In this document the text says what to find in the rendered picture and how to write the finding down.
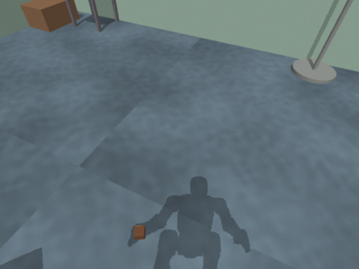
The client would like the coat stand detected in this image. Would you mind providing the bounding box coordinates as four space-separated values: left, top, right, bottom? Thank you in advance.
291 0 353 84

